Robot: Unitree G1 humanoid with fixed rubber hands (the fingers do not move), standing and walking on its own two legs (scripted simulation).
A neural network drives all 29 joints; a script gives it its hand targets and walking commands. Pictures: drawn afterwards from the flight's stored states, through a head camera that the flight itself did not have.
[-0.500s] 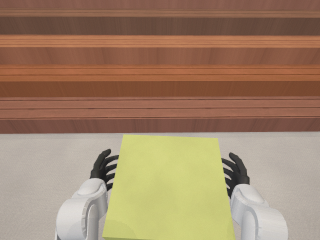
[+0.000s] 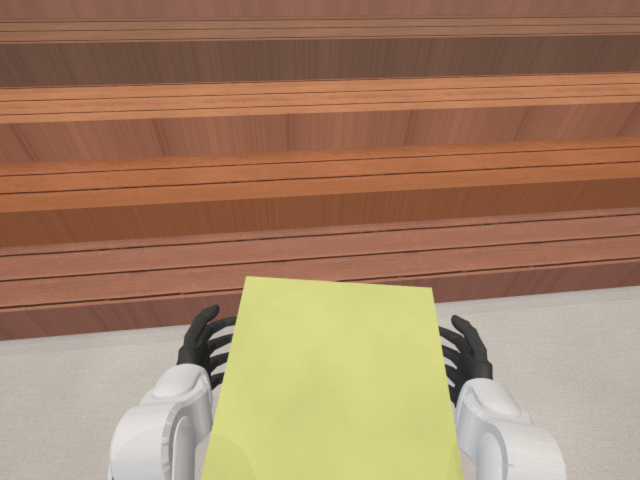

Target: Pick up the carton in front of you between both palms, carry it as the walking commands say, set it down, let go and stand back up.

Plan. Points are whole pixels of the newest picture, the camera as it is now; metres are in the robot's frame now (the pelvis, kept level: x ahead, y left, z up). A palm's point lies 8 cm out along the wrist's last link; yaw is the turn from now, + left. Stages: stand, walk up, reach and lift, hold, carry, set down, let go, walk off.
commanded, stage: carry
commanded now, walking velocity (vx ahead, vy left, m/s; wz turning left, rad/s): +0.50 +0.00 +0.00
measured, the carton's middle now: (329, 410) +0.21 -0.01 +0.00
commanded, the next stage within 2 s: none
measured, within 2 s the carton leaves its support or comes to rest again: neither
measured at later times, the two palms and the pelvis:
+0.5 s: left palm (248, 147) +0.58 +0.13 +0.12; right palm (426, 143) +0.62 -0.17 +0.11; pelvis +0.33 -0.05 -0.01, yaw +4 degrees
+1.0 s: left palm (263, 68) +0.98 +0.15 +0.08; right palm (390, 69) +0.97 -0.16 +0.09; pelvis +0.62 +0.00 -0.02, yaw +2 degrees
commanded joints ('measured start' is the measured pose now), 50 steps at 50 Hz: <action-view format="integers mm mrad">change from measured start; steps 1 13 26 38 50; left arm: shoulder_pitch -306 -395 -878 -1175 -1218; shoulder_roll -756 -572 -530 -593 -678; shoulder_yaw -570 -564 -483 -353 -322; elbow -108 -329 -123 222 127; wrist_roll -148 -225 -277 -181 -143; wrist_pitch -61 -15 37 -37 -82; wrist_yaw -44 0 27 74 69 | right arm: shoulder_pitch -371 -396 -833 -1269 -1256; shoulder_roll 753 570 524 594 758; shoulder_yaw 603 537 426 334 412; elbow -149 -300 -82 195 114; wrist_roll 209 228 187 174 245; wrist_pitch -37 2 61 -8 -70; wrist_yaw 55 -6 -67 -87 -31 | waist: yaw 25 7 51 84 -39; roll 93 105 -68 -141 57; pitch -155 -57 -237 -225 -431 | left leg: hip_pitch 204 384 -335 -354 518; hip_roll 277 227 97 29 280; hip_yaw -297 -136 -258 -119 -590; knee -288 -228 760 317 30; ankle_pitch -106 394 -43 94 281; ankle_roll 30 39 -25 -13 171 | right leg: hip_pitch -148 -150 381 502 -490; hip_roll -33 10 -198 -91 51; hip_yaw -3 -137 173 -70 75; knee -92 -567 -934 -738 480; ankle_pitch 83 299 61 618 -70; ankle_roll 17 -12 -141 -158 -42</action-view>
